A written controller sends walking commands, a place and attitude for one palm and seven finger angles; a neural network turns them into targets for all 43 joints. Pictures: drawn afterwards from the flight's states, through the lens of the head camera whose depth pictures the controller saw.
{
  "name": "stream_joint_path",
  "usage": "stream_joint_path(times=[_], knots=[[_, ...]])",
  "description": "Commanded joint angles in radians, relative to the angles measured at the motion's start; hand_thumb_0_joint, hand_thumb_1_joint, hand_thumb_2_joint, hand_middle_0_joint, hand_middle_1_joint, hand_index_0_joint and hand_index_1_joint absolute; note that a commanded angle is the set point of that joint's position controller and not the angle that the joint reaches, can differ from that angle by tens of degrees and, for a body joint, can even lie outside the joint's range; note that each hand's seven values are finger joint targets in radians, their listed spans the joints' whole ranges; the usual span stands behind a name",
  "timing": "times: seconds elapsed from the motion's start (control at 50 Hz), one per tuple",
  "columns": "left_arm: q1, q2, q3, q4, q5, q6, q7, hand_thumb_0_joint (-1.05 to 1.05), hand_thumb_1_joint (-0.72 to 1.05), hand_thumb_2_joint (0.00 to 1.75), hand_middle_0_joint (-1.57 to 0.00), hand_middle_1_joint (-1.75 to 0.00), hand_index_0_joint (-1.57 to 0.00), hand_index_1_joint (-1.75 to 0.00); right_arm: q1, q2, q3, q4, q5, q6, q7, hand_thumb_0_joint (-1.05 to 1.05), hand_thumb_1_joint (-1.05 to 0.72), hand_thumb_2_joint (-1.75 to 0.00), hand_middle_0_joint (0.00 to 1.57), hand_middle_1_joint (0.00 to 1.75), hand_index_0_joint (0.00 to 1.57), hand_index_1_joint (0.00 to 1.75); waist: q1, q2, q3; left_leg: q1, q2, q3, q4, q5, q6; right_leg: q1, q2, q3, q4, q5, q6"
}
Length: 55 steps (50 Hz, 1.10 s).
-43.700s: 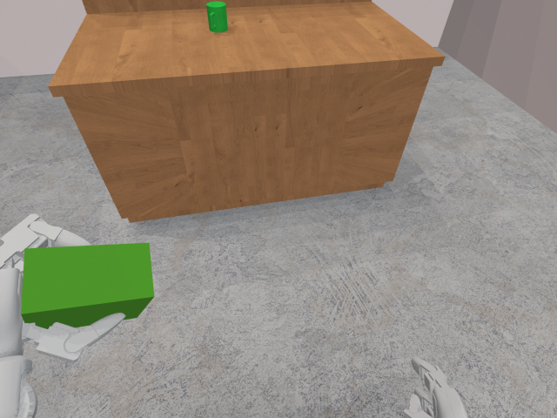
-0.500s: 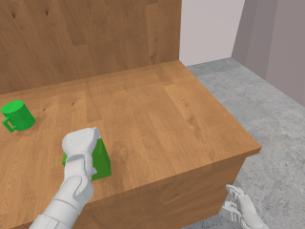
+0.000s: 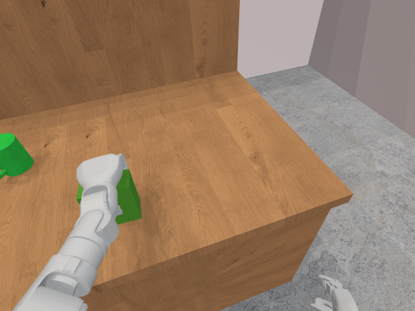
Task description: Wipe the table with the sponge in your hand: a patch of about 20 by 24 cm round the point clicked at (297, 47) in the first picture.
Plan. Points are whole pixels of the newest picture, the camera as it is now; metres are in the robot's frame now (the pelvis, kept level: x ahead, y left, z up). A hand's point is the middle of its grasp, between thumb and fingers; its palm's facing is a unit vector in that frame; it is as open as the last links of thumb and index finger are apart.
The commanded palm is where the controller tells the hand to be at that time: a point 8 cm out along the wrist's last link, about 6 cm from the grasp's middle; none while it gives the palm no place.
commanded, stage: wipe forward along the middle lane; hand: left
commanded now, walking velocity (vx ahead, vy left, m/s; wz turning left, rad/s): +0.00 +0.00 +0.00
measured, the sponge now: (114, 204) +0.33 +0.26 +0.00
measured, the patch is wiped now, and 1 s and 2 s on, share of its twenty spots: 1.00 1.00 1.00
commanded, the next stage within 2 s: slide back across to the first lane in 0.90 s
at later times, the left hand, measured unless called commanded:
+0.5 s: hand (110, 171) +0.39 +0.27 +0.05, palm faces -0.09 -0.03 -1.00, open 10.1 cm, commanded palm +0.38 +0.27 +0.10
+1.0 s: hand (109, 156) +0.44 +0.29 +0.05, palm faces -0.10 -0.03 -0.99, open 10.1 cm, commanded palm +0.42 +0.29 +0.09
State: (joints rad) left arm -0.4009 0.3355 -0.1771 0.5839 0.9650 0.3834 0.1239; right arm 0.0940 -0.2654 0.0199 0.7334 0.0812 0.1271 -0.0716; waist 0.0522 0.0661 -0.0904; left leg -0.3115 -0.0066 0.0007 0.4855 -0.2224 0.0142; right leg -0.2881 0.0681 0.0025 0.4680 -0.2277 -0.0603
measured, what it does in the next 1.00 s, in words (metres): stands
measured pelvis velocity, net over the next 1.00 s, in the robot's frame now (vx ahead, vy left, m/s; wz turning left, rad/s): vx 0.01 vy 0.02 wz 0.00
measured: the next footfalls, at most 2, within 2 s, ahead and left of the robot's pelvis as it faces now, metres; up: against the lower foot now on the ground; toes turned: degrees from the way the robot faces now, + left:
none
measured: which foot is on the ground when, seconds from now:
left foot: down 0.00-1.00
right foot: down 0.00-1.00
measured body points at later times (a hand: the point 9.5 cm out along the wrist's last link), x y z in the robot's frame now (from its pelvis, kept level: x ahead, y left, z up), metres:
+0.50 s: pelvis +0.00 +0.01 +0.00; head +0.01 -0.01 +0.45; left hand +0.39 +0.27 +0.11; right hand +0.15 -0.24 -0.13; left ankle +0.02 +0.11 -0.74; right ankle +0.01 -0.08 -0.74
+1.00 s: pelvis +0.01 +0.02 -0.01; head +0.05 +0.02 +0.44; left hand +0.44 +0.29 +0.10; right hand +0.11 -0.24 -0.13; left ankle +0.02 +0.11 -0.74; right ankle +0.01 -0.08 -0.74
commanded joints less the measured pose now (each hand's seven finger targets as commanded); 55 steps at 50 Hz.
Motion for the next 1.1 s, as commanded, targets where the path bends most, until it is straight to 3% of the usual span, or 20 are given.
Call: stream_joint_path(times=[0.0, 0.08, 0.12, 0.18, 0.24, 0.28, 0.32, 0.36, 0.38, 0.42, 0.44, 0.5, 0.58, 0.68, 0.76, 0.88, 0.92, 0.94, 1.02, 1.08], knots=[[-0.361, 0.201, 0.060, -0.065, 0.042, -0.011, 0.046, 0.00, 0.10, 1.30, -1.20, -1.60, -1.20, -1.60, -0.143, -0.119, -0.041, -0.153, 0.001, -0.047, -0.007, 0.00, -0.90, -0.90, 0.20, 0.30, 0.20, 0.30, -0.027, -0.110, -0.165, 0.042, -0.028, -0.034, -0.034, 0.068, 0.036, 0.044, -0.043, 0.101, -0.090, 0.135, -0.006], [-0.390, 0.244, 0.099, -0.028, 0.046, -0.022, 0.053, 0.00, 0.10, 1.30, -1.20, -1.60, -1.20, -1.60, -0.134, -0.123, -0.043, -0.147, 0.001, -0.044, -0.008, 0.00, -0.90, -0.90, 0.20, 0.30, 0.20, 0.30, -0.020, -0.101, -0.189, 0.034, -0.029, -0.038, -0.035, 0.070, 0.033, 0.047, -0.041, 0.110, -0.088, 0.137, -0.011], [-0.397, 0.193, 0.054, -0.005, 0.044, -0.028, 0.056, 0.00, 0.10, 1.30, -1.20, -1.60, -1.20, -1.60, -0.122, -0.116, -0.042, -0.152, 0.003, -0.045, -0.007, 0.00, -0.90, -0.90, 0.20, 0.30, 0.20, 0.30, -0.030, -0.109, -0.190, 0.028, -0.027, -0.034, -0.028, 0.069, 0.034, 0.040, -0.043, 0.094, -0.083, 0.140, -0.006], [-0.449, 0.250, 0.100, 0.027, 0.041, -0.035, 0.065, 0.00, 0.10, 1.30, -1.20, -1.60, -1.20, -1.60, -0.118, -0.123, -0.042, -0.144, 0.004, -0.043, -0.008, 0.00, -0.90, -0.90, 0.20, 0.30, 0.20, 0.30, -0.030, -0.095, -0.192, 0.020, -0.025, -0.040, -0.034, 0.056, 0.033, 0.026, -0.041, 0.095, -0.085, 0.107, -0.007], [-0.473, 0.203, 0.054, 0.062, 0.042, -0.045, 0.070, 0.00, 0.10, 1.30, -1.20, -1.60, -1.20, -1.60, -0.100, -0.119, -0.042, -0.144, 0.004, -0.043, -0.007, 0.00, -0.90, -0.90, 0.20, 0.30, 0.20, 0.30, -0.045, -0.105, -0.194, 0.019, -0.020, -0.035, -0.026, 0.051, 0.035, 0.008, -0.045, 0.080, -0.083, 0.107, -0.002], [-0.520, 0.280, 0.113, 0.081, 0.046, -0.053, 0.075, 0.00, 0.10, 1.30, -1.20, -1.60, -1.20, -1.60, -0.094, -0.126, -0.042, -0.135, 0.003, -0.040, -0.011, 0.00, -0.90, -0.90, 0.20, 0.30, 0.20, 0.30, -0.043, -0.107, -0.209, 0.007, -0.021, -0.039, -0.030, 0.047, 0.035, 0.017, -0.044, 0.088, -0.083, 0.097, -0.001], [-0.581, 0.225, 0.051, 0.114, 0.057, -0.061, 0.079, 0.00, 0.10, 1.30, -1.20, -1.60, -1.20, -1.60, -0.077, -0.120, -0.040, -0.131, 0.004, -0.041, -0.012, 0.00, -0.90, -0.90, 0.20, 0.30, 0.20, 0.30, -0.067, -0.101, -0.189, 0.001, -0.018, -0.037, -0.026, 0.026, 0.035, -0.021, -0.045, 0.069, -0.078, 0.066, 0.003], [-0.584, 0.221, 0.048, 0.143, 0.061, -0.065, 0.082, 0.00, 0.10, 1.30, -1.20, -1.60, -1.20, -1.60, -0.066, -0.120, -0.042, -0.128, 0.002, -0.044, -0.008, 0.00, -0.90, -0.90, 0.20, 0.30, 0.20, 0.30, -0.065, -0.087, -0.200, 0.010, -0.013, -0.038, -0.023, 0.027, 0.035, -0.037, -0.044, 0.067, -0.077, 0.060, 0.001], [-0.599, 0.267, 0.097, 0.146, 0.054, -0.071, 0.085, 0.00, 0.10, 1.30, -1.20, -1.60, -1.20, -1.60, -0.060, -0.124, -0.045, -0.123, 0.002, -0.044, -0.009, 0.00, -0.90, -0.90, 0.20, 0.30, 0.20, 0.30, -0.058, -0.093, -0.226, 0.009, -0.014, -0.042, -0.026, 0.035, 0.035, -0.019, -0.041, 0.068, -0.074, 0.065, 0.000], [-0.608, 0.287, 0.102, 0.178, 0.053, -0.076, 0.092, 0.00, 0.10, 1.30, -1.20, -1.60, -1.20, -1.60, -0.041, -0.125, -0.045, -0.120, 0.001, -0.043, -0.011, 0.00, -0.90, -0.90, 0.20, 0.30, 0.20, 0.30, -0.059, -0.089, -0.251, -0.006, -0.015, -0.035, -0.014, 0.043, 0.035, -0.002, -0.045, 0.065, -0.067, 0.085, 0.004], [-0.618, 0.263, 0.080, 0.190, 0.054, -0.079, 0.091, 0.00, 0.10, 1.30, -1.20, -1.60, -1.20, -1.60, -0.040, -0.123, -0.044, -0.120, 0.001, -0.043, -0.009, 0.00, -0.90, -0.90, 0.20, 0.30, 0.20, 0.30, -0.068, -0.091, -0.236, -0.007, -0.013, -0.034, -0.011, 0.046, 0.035, -0.015, -0.046, 0.062, -0.066, 0.096, 0.005], [-0.626, 0.310, 0.112, 0.231, 0.066, -0.086, 0.098, 0.00, 0.10, 1.30, -1.20, -1.60, -1.20, -1.60, -0.012, -0.130, -0.048, -0.109, -0.002, -0.042, -0.006, 0.00, -0.90, -0.90, 0.20, 0.30, 0.20, 0.30, -0.065, -0.084, -0.262, -0.016, -0.014, -0.037, -0.003, 0.063, 0.038, -0.006, -0.043, 0.062, -0.058, 0.111, 0.005], [-0.664, 0.280, 0.101, 0.239, 0.063, -0.096, 0.100, 0.00, 0.10, 1.30, -1.20, -1.60, -1.20, -1.60, 0.001, -0.128, -0.052, -0.108, -0.003, -0.045, 0.001, 0.00, -0.90, -0.90, 0.20, 0.30, 0.20, 0.30, -0.077, -0.089, -0.276, -0.012, -0.006, -0.041, 0.000, 0.095, 0.036, -0.019, -0.040, 0.054, -0.046, 0.152, 0.004], [-0.708, 0.329, 0.130, 0.267, 0.070, -0.101, 0.106, 0.00, 0.10, 1.30, -1.20, -1.60, -1.20, -1.60, 0.029, -0.137, -0.057, -0.095, -0.005, -0.041, 0.004, 0.00, -0.90, -0.90, 0.20, 0.30, 0.20, 0.30, -0.088, -0.087, -0.292, -0.021, -0.003, -0.039, 0.011, 0.123, 0.036, -0.018, -0.040, 0.053, -0.034, 0.196, 0.005], [-0.684, 0.303, 0.101, 0.298, 0.078, -0.095, 0.106, 0.00, 0.10, 1.30, -1.20, -1.60, -1.20, -1.60, 0.054, -0.140, -0.061, -0.092, -0.008, -0.036, 0.013, 0.00, -0.90, -0.90, 0.20, 0.30, 0.20, 0.30, -0.087, -0.081, -0.299, -0.013, -0.002, -0.035, 0.020, 0.145, 0.034, -0.028, -0.036, 0.046, -0.029, 0.218, 0.004], [-0.746, 0.350, 0.141, 0.315, 0.082, -0.107, 0.111, 0.00, 0.10, 1.30, -1.20, -1.60, -1.20, -1.60, 0.076, -0.146, -0.067, -0.079, -0.011, -0.036, 0.017, 0.00, -0.90, -0.90, 0.20, 0.30, 0.20, 0.30, -0.098, -0.071, -0.309, -0.017, 0.002, -0.040, 0.030, 0.181, 0.032, -0.039, -0.033, 0.039, -0.013, 0.247, 0.001], [-0.750, 0.305, 0.093, 0.329, 0.088, -0.103, 0.111, 0.00, 0.10, 1.30, -1.20, -1.60, -1.20, -1.60, 0.083, -0.143, -0.066, -0.083, -0.012, -0.035, 0.020, 0.00, -0.90, -0.90, 0.20, 0.30, 0.20, 0.30, -0.107, -0.052, -0.298, -0.010, 0.004, -0.035, 0.033, 0.168, 0.033, -0.066, -0.031, 0.031, -0.015, 0.223, 0.003], [-0.763, 0.330, 0.113, 0.342, 0.095, -0.104, 0.114, 0.00, 0.10, 1.30, -1.20, -1.60, -1.20, -1.60, 0.092, -0.147, -0.070, -0.073, -0.013, -0.035, 0.021, 0.00, -0.90, -0.90, 0.20, 0.30, 0.20, 0.30, -0.108, -0.060, -0.298, -0.010, 0.007, -0.038, 0.037, 0.168, 0.032, -0.076, -0.031, 0.031, -0.014, 0.219, 0.002], [-0.733, 0.356, 0.149, 0.304, 0.090, -0.116, 0.119, 0.00, 0.10, 1.30, -1.20, -1.60, -1.20, -1.60, 0.097, -0.144, -0.076, -0.086, -0.018, -0.033, 0.027, 0.00, -0.90, -0.90, 0.20, 0.30, 0.20, 0.30, -0.078, -0.023, -0.383, 0.033, 0.007, -0.038, 0.046, 0.236, 0.029, -0.036, -0.027, 0.027, 0.003, 0.267, -0.003], [-0.744, 0.369, 0.167, 0.267, 0.081, -0.123, 0.120, 0.00, 0.10, 1.30, -1.20, -1.60, -1.20, -1.60, 0.082, -0.140, -0.075, -0.096, -0.015, -0.032, 0.025, 0.00, -0.90, -0.90, 0.20, 0.30, 0.20, 0.30, -0.075, -0.036, -0.394, 0.038, 0.008, -0.047, 0.039, 0.264, 0.028, -0.014, -0.026, 0.025, 0.005, 0.284, -0.004]])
